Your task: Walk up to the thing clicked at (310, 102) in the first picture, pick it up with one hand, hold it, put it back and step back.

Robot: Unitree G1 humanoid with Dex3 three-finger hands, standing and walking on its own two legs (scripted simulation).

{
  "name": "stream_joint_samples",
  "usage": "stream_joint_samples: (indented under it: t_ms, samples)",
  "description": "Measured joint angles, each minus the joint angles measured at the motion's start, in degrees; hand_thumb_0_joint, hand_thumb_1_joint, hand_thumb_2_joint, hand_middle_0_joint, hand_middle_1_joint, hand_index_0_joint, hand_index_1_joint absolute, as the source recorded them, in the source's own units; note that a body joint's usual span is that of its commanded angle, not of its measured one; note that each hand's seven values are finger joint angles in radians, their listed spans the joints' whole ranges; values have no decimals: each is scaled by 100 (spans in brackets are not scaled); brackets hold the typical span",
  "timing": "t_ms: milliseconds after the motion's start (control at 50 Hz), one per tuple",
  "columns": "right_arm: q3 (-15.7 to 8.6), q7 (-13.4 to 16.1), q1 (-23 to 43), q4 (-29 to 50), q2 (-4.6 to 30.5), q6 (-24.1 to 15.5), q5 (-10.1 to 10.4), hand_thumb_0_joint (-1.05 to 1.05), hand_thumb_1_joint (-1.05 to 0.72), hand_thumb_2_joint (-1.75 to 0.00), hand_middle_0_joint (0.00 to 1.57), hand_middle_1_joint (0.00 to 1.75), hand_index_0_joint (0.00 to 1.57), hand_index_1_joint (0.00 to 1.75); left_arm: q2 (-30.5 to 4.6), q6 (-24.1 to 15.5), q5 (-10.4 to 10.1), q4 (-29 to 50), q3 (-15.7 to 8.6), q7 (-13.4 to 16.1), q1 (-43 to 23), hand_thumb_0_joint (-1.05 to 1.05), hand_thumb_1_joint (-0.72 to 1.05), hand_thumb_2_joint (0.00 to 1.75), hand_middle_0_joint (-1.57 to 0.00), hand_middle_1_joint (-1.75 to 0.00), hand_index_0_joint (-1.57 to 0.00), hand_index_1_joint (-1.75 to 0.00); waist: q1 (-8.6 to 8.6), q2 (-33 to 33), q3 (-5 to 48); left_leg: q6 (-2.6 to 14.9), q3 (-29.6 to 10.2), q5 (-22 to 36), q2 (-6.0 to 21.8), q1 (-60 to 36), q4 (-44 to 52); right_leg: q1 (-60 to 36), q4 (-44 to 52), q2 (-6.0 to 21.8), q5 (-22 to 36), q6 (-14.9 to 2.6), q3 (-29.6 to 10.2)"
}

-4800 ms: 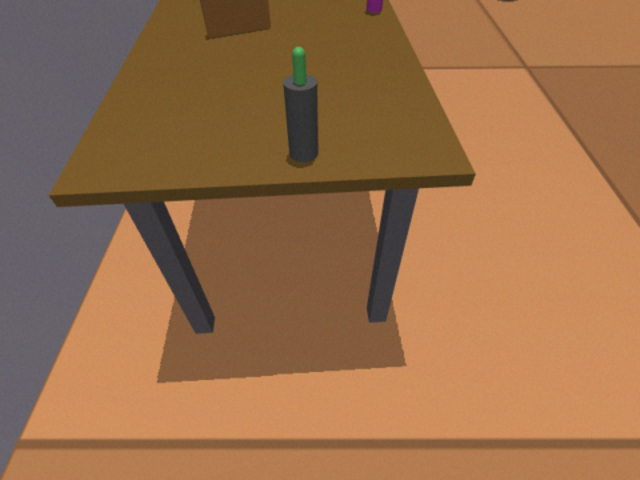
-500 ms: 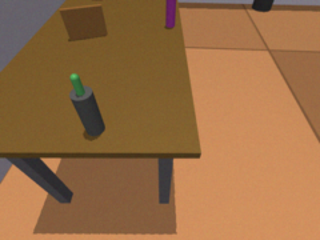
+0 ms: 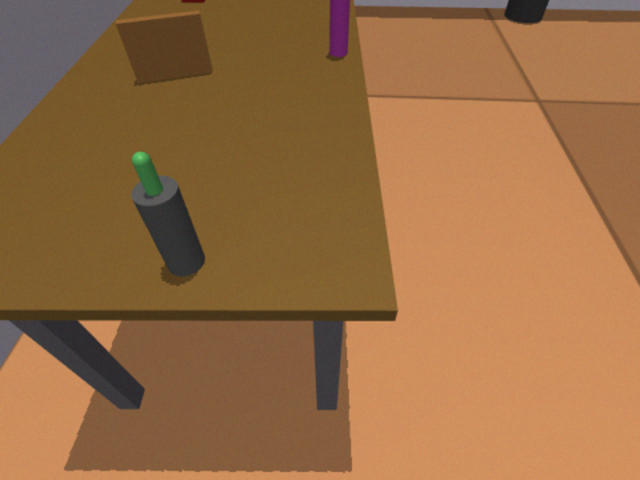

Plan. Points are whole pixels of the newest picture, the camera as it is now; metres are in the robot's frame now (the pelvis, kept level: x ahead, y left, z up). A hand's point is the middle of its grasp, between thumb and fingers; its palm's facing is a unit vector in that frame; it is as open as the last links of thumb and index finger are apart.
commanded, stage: stand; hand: left
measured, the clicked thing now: (165, 215) +0.44 +0.24 +0.08
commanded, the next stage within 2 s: rise first in 1.00 s
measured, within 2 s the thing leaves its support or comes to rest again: neither
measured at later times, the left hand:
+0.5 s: hand out of the picture +0.08 +0.25 -0.16, palm faces -0.03 -0.94 -0.35, open 7.4 cm
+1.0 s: hand out of the picture +0.08 +0.25 -0.16, palm faces -0.03 -0.93 -0.35, open 7.4 cm
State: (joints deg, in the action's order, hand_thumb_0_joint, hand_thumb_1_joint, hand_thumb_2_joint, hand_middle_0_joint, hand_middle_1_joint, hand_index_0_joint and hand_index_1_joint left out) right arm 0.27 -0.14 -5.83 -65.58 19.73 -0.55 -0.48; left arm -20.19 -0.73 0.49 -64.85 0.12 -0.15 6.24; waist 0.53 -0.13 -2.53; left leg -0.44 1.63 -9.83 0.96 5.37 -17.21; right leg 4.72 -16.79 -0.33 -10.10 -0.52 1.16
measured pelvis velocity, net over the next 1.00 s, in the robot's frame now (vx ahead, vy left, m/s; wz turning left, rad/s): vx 0.00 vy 0.00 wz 0.00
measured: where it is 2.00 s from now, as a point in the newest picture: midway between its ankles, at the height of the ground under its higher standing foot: outside the picture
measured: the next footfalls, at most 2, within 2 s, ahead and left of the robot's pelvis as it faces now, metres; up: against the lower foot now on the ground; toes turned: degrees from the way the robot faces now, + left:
none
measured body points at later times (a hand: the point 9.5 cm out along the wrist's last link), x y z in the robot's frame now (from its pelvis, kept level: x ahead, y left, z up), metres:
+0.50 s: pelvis +0.00 +0.00 +0.00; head +0.01 +0.00 +0.45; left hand +0.08 +0.30 -0.13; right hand +0.08 -0.30 -0.13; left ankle +0.00 +0.12 -0.75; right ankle -0.01 -0.11 -0.75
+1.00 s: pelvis +0.00 +0.00 +0.00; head +0.01 -0.01 +0.45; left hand +0.08 +0.30 -0.13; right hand +0.07 -0.30 -0.14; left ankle +0.00 +0.12 -0.75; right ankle -0.01 -0.11 -0.75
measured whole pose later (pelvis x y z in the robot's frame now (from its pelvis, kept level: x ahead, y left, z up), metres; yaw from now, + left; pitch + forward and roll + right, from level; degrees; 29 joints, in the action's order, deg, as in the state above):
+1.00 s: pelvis +0.00 +0.00 +0.00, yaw +0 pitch -2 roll +0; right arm 0.4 0.0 -6.7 -64.9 19.8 -0.5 -0.5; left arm -20.3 -0.7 0.6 -64.6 0.1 0.0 6.7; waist 0.3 -0.3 -2.4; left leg -0.7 1.6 -10.0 1.2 4.8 -16.7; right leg 4.3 -16.5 -0.6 -10.4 -0.8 1.1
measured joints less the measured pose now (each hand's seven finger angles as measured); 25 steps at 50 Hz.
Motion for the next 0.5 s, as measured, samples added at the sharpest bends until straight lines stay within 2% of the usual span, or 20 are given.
stream_joint_samples:
  t_ms: [500]
  samples:
    - [22, 17, -56, 48, 8, 2, -5, 0, -90, -90, 21, 30, 20, 30, -9, -3, 4, 19, 5, 6, 10, 1, 90, 90, -20, -30, -21, -30, -12, -5, 16, -30, -8, -30, 32, -25, 17, -30, 30, -32, -24, -28, 6]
